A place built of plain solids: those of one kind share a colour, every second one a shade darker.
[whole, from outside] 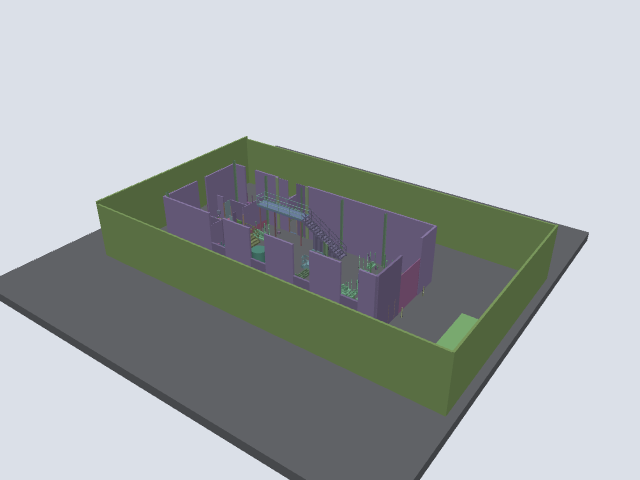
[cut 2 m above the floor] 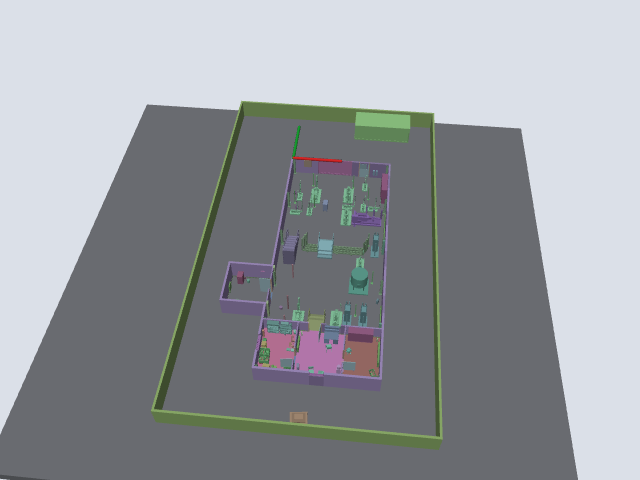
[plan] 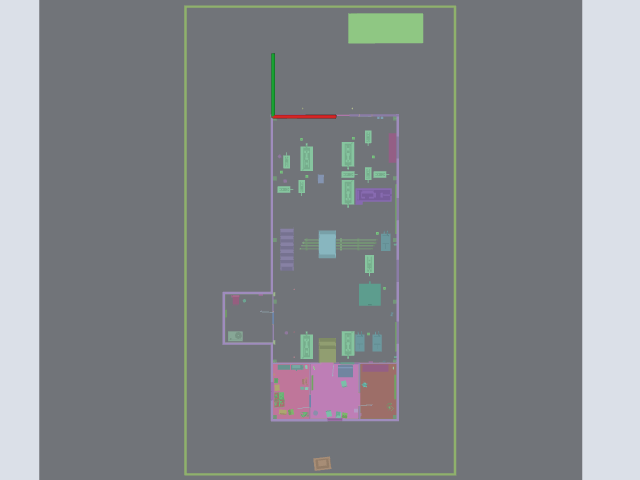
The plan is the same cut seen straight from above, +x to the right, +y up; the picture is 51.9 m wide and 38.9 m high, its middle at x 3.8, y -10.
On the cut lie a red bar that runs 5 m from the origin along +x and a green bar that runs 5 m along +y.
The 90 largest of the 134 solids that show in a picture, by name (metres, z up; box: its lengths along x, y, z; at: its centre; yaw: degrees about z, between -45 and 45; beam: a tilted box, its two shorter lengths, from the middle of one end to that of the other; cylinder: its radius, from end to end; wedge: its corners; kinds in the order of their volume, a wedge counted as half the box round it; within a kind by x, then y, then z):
{
 "yard_bound_1": {"box": [0.2, 38.11, 5.9], "at": [-7.1, -10.04, 2.9]},
 "yard_bound_2": {"box": [22.05, 0.2, 6.2], "at": [3.82, -29.0, 3.05]},
 "yard_bound_3": {"box": [22.05, 0.2, 5.95], "at": [3.82, 8.91, 2.93]},
 "yard_bound_4": {"box": [0.2, 38.11, 5.9], "at": [14.75, -10.04, 2.9]},
 "wall_1": {"box": [0.2, 4.3, 2.85], "at": [-4.0, -16.35, 1.38]},
 "wall_2": {"box": [4.1, 0.2, 2.85], "at": [-2.05, -18.4, 1.38]},
 "wall_3": {"box": [4.1, 0.2, 2.85], "at": [-2.05, -14.3, 1.38]},
 "wall_4": {"box": [0.2, 1.71, 6.15], "at": [-0.1, -23.85, 3.02]},
 "wall_5": {"box": [0.2, 1.51, 6.15], "at": [-0.1, -20.75, 3.02]},
 "wall_6": {"box": [0.2, 1.7, 6.15], "at": [-0.1, -19.15, 3.02]},
 "wall_7": {"box": [0.2, 14.6, 6.15], "at": [-0.1, -7.1, 3.02]},
 "wall_8": {"box": [0.06, 1.47, 6.15], "at": [0.03, -17.63, 3.02]},
 "wall_9": {"box": [0.06, 1.47, 6.15], "at": [0.03, -15.07, 3.02]},
 "wall_10": {"box": [2.81, 0.2, 6.15], "at": [1.2, 0.1, 3.02]},
 "wall_11": {"box": [3.2, 0.2, 6.15], "at": [1.4, -24.6, 3.02]},
 "wall_12": {"box": [3.0, 0.06, 3.53], "at": [1.5, -20.03, 1.72]},
 "wall_13": {"box": [3.06, 0.06, 3.65], "at": [1.53, -19.97, 1.77]},
 "wall_14": {"box": [0.06, 0.91, 3.53], "at": [3.03, -24.05, 1.72]},
 "wall_15": {"box": [0.06, 2.5, 3.53], "at": [3.03, -21.25, 1.72]},
 "wall_16": {"box": [0.93, 0.06, 3.65], "at": [3.4, -19.97, 1.77]},
 "wall_17": {"box": [0.86, 0.06, 2.82], "at": [3.43, -20.03, 2.07]},
 "wall_18": {"box": [1.41, 0.2, 6.15], "at": [3.7, -24.6, 3.02]},
 "wall_19": {"box": [1.21, 0.2, 1.63], "at": [5.0, -24.6, 0.77]},
 "wall_20": {"box": [1.41, 0.2, 6.15], "at": [6.3, -24.6, 3.02]},
 "wall_21": {"box": [0.06, 2.35, 3.53], "at": [7.03, -21.18, 1.72]},
 "wall_22": {"box": [4.01, 0.2, 6.15], "at": [8.2, 0.1, 3.02]},
 "wall_23": {"box": [3.06, 0.06, 3.65], "at": [8.47, -19.97, 1.77]},
 "wall_24": {"box": [3.0, 0.06, 3.53], "at": [8.5, -20.03, 1.72]},
 "wall_25": {"box": [3.2, 0.2, 6.15], "at": [8.6, -24.6, 3.02]},
 "wall_26": {"box": [0.2, 4.7, 6.15], "at": [10.1, -22.35, 3.02]},
 "wall_27": {"box": [0.2, 1.61, 6.15], "at": [10.1, -19.2, 3.02]},
 "wall_28": {"box": [0.2, 1.81, 2.95], "at": [10.1, -17.5, 1.43]},
 "wall_29": {"box": [0.2, 3.21, 6.15], "at": [10.1, -15.0, 3.02]},
 "wall_30": {"box": [0.2, 1.81, 2.95], "at": [10.1, -12.5, 1.43]},
 "wall_31": {"box": [0.2, 3.21, 6.15], "at": [10.1, -10.0, 3.02]},
 "wall_32": {"box": [0.2, 1.81, 2.95], "at": [10.1, -7.5, 1.43]},
 "wall_33": {"box": [0.2, 3.21, 6.15], "at": [10.1, -5.0, 3.02]},
 "wall_34": {"box": [0.2, 1.81, 2.95], "at": [10.1, -2.5, 1.43]},
 "wall_35": {"box": [0.2, 1.81, 6.15], "at": [10.1, -0.7, 3.02]},
 "beyond_container_1": {"box": [6.06, 0.08, 0.23], "at": [9.11, 8.34, 0.06], "yaw": 0.2},
 "beyond_container_2": {"box": [5.99, 2.32, 2.59], "at": [9.14, 7.16, 1.24], "yaw": 0.2},
 "beyond_container_3": {"box": [6.06, 2.4, 2.65], "at": [9.14, 7.16, 1.27], "yaw": 0.2},
 "raised_floor_control_1": {"box": [4.13, 4.63, 0.73], "at": [5.0, -22.25, 0.32]},
 "raised_floor_stores_1": {"box": [3.13, 4.63, 0.73], "at": [1.5, -22.25, 0.32]},
 "raised_floor_switch_1": {"box": [3.13, 4.63, 0.73], "at": [8.5, -22.25, 0.32]},
 "row_1": {"box": [2.1, 0.6, 2.1], "at": [8.3, -20.38, 1.83]},
 "row_2": {"box": [0.6, 2.4, 2.1], "at": [9.68, -2.55, 1.15]},
 "buffer_vessel_1": {"box": [1.78, 1.78, 0.17], "at": [7.84, -14.44, 0.04]},
 "buffer_vessel_2": {"cylinder": 0.75, "from": [7.84, -14.44, 0.77], "to": [7.84, -14.44, 2.4]},
 "pump_unit_1": {"box": [1.02, 1.99, 0.2], "at": [2.72, -18.66, 0.05]},
 "pump_unit_2": {"box": [0.54, 1.75, 0.15], "at": [2.72, -18.64, 0.14]},
 "pump_unit_3": {"box": [1.02, 1.99, 0.2], "at": [2.72, -3.41, 0.05]},
 "pump_unit_4": {"box": [0.54, 1.75, 0.15], "at": [2.72, -3.39, 0.14]},
 "pump_unit_5": {"box": [0.54, 1.75, 0.15], "at": [6.08, -18.4, 0.14]},
 "pump_unit_6": {"box": [1.02, 1.99, 0.2], "at": [6.08, -18.38, 0.05]},
 "pump_unit_7": {"box": [0.54, 1.75, 0.15], "at": [6.08, -6.16, 0.14]},
 "pump_unit_8": {"box": [1.02, 1.99, 0.2], "at": [6.08, -6.14, 0.05]},
 "pump_unit_9": {"box": [0.54, 1.75, 0.15], "at": [6.08, -3.06, 0.14]},
 "pump_unit_10": {"box": [1.02, 1.99, 0.2], "at": [6.08, -3.04, 0.05]},
 "pump_unit_11": {"box": [0.75, 1.46, 0.2], "at": [7.81, -11.95, 0.05]},
 "raised_floor_steel_1": {"box": [1.3, 6.0, 0.2], "at": [1.13, -16.85, 3.05]},
 "door_landing_1": {"box": [1.4, 1.1, 0.73], "at": [4.4, -19.39, 0.32]},
 "door_landing_2": {"box": [1.4, 0.32, 0.56], "at": [4.4, -18.7, 0.23]},
 "door_landing_3": {"box": [1.4, 0.32, 0.39], "at": [4.4, -18.4, 0.14]},
 "engine_pump_1": {"box": [0.6, 0.26, 0.9], "at": [6.97, -7.02, 1.05]},
 "engine_pump_2": {"box": [1.02, 0.54, 0.58], "at": [7.66, -6.36, 0.6]},
 "engine_pump_3": {"box": [2.94, 1.1, 0.2], "at": [8.14, -6.36, 0.05]},
 "engine_pump_4": {"box": [2.7, 0.84, 0.15], "at": [8.14, -6.36, 0.2]},
 "plate_exchanger_1": {"box": [0.76, 1.39, 0.15], "at": [7.03, -18.34, 0.03]},
 "plate_exchanger_2": {"box": [0.42, 0.6, 1.56], "at": [7.03, -18.11, 1.07]},
 "plate_exchanger_3": {"box": [0.76, 1.39, 0.15], "at": [8.43, -18.34, 0.03]},
 "plate_exchanger_4": {"box": [0.42, 0.6, 1.56], "at": [8.43, -18.11, 1.07]},
 "plate_exchanger_5": {"box": [0.76, 1.39, 0.15], "at": [9.13, -10.2, 0.03]},
 "stile_1": {"box": [1.4, 0.32, 0.41], "at": [4.4, -11.02, 0.15]},
 "stile_2": {"box": [1.4, 1.05, 0.59], "at": [4.4, -10.35, 0.24]},
 "stile_3": {"box": [1.4, 0.32, 0.41], "at": [4.4, -9.69, 0.15]},
 "roller_shutter_1": {"box": [3.46, 0.06, 4.05], "at": [4.4, 0.12, 1.98]},
 "pier_1": {"box": [0.17, 0.34, 6.15], "at": [0.09, -18.3, 3.02]},
 "pier_2": {"box": [0.17, 0.34, 6.15], "at": [0.09, -14.4, 3.02]},
 "radiator_1": {"box": [0.14, 1.98, 0.66], "at": [9.88, -21.91, 1.12]},
 "radiator_2": {"box": [0.1, 4.02, 0.49], "at": [9.95, -7.5, 0.2]},
 "spill_kit_1": {"box": [0.51, 0.62, 1.12], "at": [-3.02, -14.91, 0.51]},
 "beyond_waste_container_1": {"box": [1.36, 1.02, 0.09], "at": [3.99, -28.13, 1.09], "yaw": 6.6},
 "beyond_waste_container_2": {"box": [1.06, 0.77, 0.19], "at": [4.0, -28.13, 1.17], "yaw": 6.6},
 "tool_cabinet_1": {"box": [0.46, 0.66, 0.93], "at": [3.88, -5.06, 0.56], "yaw": -1.4},
 "pipe_bank_1": {"box": [5.84, 0.18, 0.15], "at": [5.36, -10.23, 0.14]},
 "pipe_bank_2": {"box": [5.84, 0.13, 0.15], "at": [5.36, -10.23, 0.16]},
 "stair_openriser_grating_1": {"box": [1.0, 0.1, 2.07], "at": [1.13, -12.44, 0.98]},
 "pallet_1": {"box": [0.8, 1.2, 0.19], "at": [0.5, -22.95, 0.73], "yaw": 2.6},
 "distribution_board_1": {"box": [0.8, 0.18, 0.91], "at": [1.53, -0.09, 1.5]}
}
